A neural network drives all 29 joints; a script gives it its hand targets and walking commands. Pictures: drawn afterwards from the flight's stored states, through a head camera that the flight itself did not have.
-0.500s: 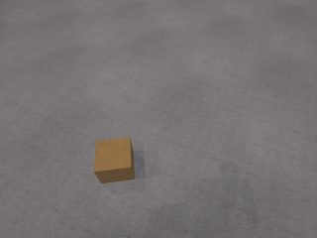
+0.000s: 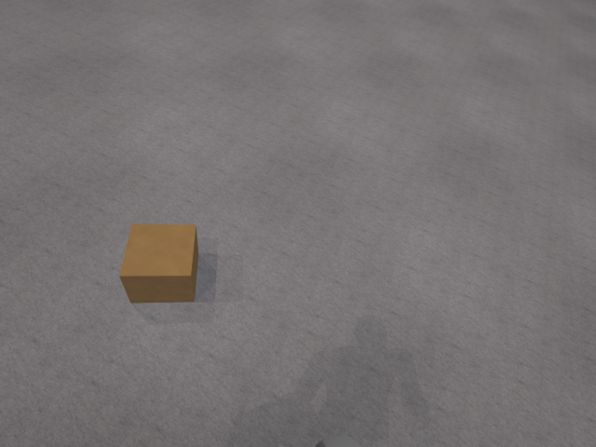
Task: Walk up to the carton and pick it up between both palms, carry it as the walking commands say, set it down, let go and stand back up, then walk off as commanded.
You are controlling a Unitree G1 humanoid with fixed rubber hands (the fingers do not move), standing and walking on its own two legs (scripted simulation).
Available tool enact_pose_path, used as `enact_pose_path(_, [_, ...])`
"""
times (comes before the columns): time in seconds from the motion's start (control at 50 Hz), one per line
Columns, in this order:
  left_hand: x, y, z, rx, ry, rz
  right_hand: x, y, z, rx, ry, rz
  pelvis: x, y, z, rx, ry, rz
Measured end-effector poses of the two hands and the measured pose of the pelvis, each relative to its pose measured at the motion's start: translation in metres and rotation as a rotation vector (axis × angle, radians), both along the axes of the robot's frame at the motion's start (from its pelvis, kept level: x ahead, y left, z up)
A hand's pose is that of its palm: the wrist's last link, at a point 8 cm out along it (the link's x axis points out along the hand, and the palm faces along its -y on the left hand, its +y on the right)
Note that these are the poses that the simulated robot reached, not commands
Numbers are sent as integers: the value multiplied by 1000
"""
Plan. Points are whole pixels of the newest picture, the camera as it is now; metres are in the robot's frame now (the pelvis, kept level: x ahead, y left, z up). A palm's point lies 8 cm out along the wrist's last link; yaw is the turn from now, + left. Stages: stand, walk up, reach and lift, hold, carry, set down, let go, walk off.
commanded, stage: walk off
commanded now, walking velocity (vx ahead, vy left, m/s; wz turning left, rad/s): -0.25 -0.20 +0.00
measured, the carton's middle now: (163, 263) +0.81 +0.34 -0.69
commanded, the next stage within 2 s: stand in 1.56 s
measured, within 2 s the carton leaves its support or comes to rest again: neither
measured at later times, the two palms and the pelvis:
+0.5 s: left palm out of the picture -0.02 +0.11 -0.12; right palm out of the picture -0.08 -0.42 -0.14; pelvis -0.13 -0.14 -0.01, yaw +1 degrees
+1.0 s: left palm out of the picture -0.19 +0.01 -0.14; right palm out of the picture -0.20 -0.57 -0.12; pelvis -0.26 -0.26 -0.01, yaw +0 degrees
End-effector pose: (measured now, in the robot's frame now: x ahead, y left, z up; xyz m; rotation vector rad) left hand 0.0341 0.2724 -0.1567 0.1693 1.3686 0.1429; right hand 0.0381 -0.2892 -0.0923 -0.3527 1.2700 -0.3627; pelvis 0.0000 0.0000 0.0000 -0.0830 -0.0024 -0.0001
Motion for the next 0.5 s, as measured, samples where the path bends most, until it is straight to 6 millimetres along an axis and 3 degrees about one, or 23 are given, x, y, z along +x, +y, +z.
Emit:
enact_pose_path(0.12, [-14,-36,8,19,-29,-23,-20,-47,-9,5,-32,10,-32,-37,-4,10,2,-4])
enact_pose_path(0.18, [-16,-61,15,54,-68,-45,-39,-77,-26,34,-30,-6,-48,-62,-11,33,3,-7])
enact_pose_path(0.24, [-32,-84,21,93,-85,-54,-60,-104,-49,67,-12,-11,-66,-88,-19,58,-1,-4])
enact_pose_path(0.32, [-51,-111,39,119,-100,-66,-81,-113,-55,125,13,-27,-85,-107,-10,96,-1,2])
enact_pose_path(0.38, [-49,-126,46,136,-153,-67,-95,-120,-55,146,14,-17,-99,-120,-6,104,-2,6])
enact_pose_path(0.44, [-46,-142,46,130,-213,-66,-110,-125,-53,150,21,-12,-112,-133,-6,102,-3,8])
enact_pose_path(0.5, [-56,-159,34,96,-226,-59,-121,-128,-49,143,11,-9,-127,-144,-9,89,-4,13])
